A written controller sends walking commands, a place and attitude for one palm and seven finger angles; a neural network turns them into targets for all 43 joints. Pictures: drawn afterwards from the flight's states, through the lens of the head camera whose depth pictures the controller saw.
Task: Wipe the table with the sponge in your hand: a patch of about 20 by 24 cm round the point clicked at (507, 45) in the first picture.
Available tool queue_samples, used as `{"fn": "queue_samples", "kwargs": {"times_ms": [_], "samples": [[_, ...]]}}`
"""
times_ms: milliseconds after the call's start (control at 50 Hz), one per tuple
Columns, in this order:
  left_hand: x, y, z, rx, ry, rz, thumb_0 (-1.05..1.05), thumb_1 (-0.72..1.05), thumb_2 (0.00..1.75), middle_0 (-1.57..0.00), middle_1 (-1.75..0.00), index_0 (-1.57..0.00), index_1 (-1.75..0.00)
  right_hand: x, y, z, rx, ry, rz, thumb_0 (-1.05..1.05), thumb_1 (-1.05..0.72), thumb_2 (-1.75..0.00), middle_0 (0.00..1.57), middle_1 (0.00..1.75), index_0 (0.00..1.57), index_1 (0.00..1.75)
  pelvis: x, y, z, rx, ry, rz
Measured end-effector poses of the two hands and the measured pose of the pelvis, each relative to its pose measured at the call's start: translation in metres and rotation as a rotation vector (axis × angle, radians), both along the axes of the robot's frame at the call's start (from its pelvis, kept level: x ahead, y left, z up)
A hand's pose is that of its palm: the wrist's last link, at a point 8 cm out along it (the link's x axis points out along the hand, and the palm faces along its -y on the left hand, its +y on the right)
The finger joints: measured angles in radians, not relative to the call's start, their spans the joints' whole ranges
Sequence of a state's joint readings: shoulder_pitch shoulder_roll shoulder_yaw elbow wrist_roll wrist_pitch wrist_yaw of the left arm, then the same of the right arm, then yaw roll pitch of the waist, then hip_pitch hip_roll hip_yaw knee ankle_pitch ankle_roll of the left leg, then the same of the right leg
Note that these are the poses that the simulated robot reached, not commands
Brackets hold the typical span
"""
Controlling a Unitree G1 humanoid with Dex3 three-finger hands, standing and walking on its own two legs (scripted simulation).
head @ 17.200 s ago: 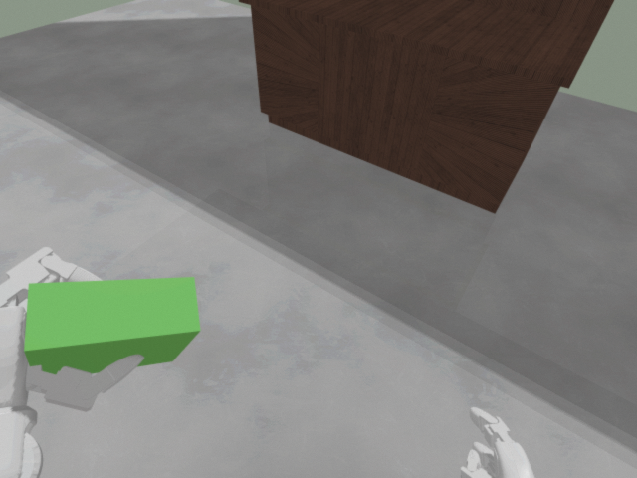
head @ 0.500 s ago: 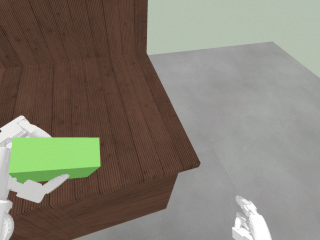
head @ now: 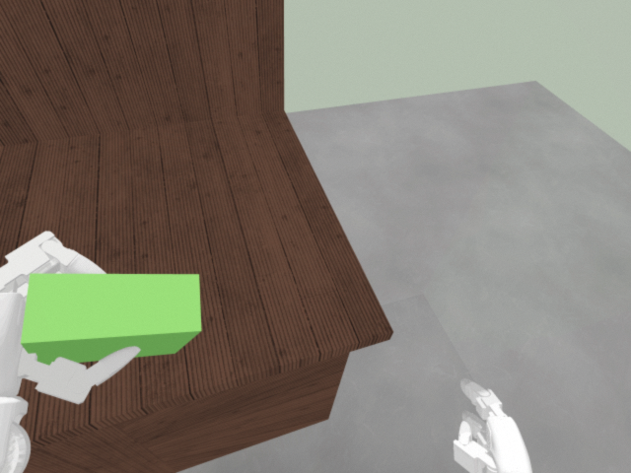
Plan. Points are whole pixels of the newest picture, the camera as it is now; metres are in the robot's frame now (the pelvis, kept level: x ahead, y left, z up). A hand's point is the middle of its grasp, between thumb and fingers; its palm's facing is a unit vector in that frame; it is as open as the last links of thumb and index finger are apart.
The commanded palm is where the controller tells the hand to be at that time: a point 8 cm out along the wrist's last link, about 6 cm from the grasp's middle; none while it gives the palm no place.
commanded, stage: come to a stop and stand still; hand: left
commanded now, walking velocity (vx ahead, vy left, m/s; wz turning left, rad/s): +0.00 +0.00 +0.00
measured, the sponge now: (141, 320) +0.23 +0.20 +0.13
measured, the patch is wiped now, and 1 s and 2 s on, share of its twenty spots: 0.00 0.00 0.00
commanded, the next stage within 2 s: look again from close up in 1.00 s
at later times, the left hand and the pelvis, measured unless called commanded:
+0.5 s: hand (83, 293) +0.24 +0.25 +0.15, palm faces +0.31 -0.85 -0.42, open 9.6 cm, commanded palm +0.18 +0.28 +0.17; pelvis +0.02 +0.00 +0.00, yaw +0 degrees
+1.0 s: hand (80, 289) +0.24 +0.25 +0.16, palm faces +0.37 -0.86 -0.37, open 9.6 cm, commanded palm +0.18 +0.28 +0.17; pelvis +0.02 +0.00 +0.00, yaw -1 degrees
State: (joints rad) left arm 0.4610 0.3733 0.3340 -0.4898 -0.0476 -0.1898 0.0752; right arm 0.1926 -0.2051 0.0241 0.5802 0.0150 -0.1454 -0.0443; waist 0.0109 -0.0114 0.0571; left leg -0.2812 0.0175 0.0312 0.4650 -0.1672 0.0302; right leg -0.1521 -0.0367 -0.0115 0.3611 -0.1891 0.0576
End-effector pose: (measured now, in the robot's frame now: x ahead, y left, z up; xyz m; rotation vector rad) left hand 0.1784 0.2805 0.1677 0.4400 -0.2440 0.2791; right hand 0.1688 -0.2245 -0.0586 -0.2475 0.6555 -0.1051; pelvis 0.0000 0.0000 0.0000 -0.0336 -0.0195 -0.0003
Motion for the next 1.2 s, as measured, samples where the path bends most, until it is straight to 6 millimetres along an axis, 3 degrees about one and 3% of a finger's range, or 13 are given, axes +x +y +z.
{"fn": "queue_samples", "kwargs": {"times_ms": [120, 180, 240, 400, 560, 660, 800, 1200], "samples": [[0.004, 0.0, -0.001, -0.003, 0.009, 0.001, 0.0, -0.44, 1.03, -0.78, -1.36, -0.77, -1.36, 0.006, -0.002, 0.002, -0.004, -0.002, -0.003, 0.02, -0.9, -0.9, 0.2, 0.3, 0.21, 0.3, 0.004, -0.001, 0.0, 0.0, 0.004, -0.001], [0.019, 0.022, 0.019, 0.158, -0.079, 0.014, 0.0, -0.44, 1.03, -0.79, -1.35, -0.78, -1.36, 0.006, 0.0, -0.003, -0.034, 0.027, 0.047, 0.02, -0.9, -0.9, 0.2, 0.3, 0.2, 0.3, 0.0, -0.004, -0.002, 0.0, 0.018, -0.003], [0.029, 0.039, 0.023, 0.106, -0.127, 0.082, 0.0, -0.44, 1.03, -0.78, -1.36, -0.78, -1.36, 0.003, 0.001, -0.004, -0.007, 0.028, 0.04, 0.02, -0.9, -0.9, 0.2, 0.3, 0.21, 0.3, -0.001, -0.002, -0.002, 0.007, 0.017, -0.02], [0.026, 0.001, -0.006, 0.025, -0.028, -0.051, 0.0, -0.44, 1.03, -0.78, -1.36, -0.77, -1.37, -0.005, 0.004, -0.009, 0.016, 0.038, -0.015, 0.02, -0.9, -0.9, 0.2, 0.3, 0.21, 0.3, 0.013, 0.006, -0.003, 0.014, 0.029, -0.021], [0.032, 0.021, -0.001, 0.045, -0.072, 0.023, 0.0, -0.44, 1.03, -0.78, -1.36, -0.77, -1.36, 0.007, 0.006, -0.009, -0.016, 0.075, 0.009, 0.02, -0.9, -0.9, 0.2, 0.3, 0.21, 0.3, 0.022, 0.004, -0.002, 0.009, 0.028, -0.006], [0.035, 0.015, 0.005, 0.016, -0.113, 0.022, 0.0, -0.44, 1.03, -0.78, -1.36, -0.77, -1.36, 0.024, 0.008, -0.002, -0.014, 0.028, 0.023, 0.02, -0.9, -0.9, 0.2, 0.3, 0.21, 0.3, 0.024, 0.005, -0.002, 0.007, 0.028, -0.01], [0.035, 0.009, -0.002, 0.002, -0.062, 0.003, 0.0, -0.44, 1.03, -0.78, -1.36, -0.77, -1.36, 0.037, 0.009, 0.007, -0.008, -0.02, 0.018, 0.02, -0.9, -0.9, 0.2, 0.3, 0.21, 0.3, 0.025, 0.004, -0.001, 0.005, 0.029, -0.015], [0.022, 0.007, -0.001, 0.0, -0.029, 0.034, 0.0, -0.44, 1.03, -0.78, -1.36, -0.77, -1.37, 0.006, 0.0, -0.006, 0.0, 0.051, -0.021, 0.02, -0.9, -0.9, 0.2, 0.3, 0.21, 0.3, 0.016, 0.001, 0.0, 0.003, 0.018, -0.009]]}}
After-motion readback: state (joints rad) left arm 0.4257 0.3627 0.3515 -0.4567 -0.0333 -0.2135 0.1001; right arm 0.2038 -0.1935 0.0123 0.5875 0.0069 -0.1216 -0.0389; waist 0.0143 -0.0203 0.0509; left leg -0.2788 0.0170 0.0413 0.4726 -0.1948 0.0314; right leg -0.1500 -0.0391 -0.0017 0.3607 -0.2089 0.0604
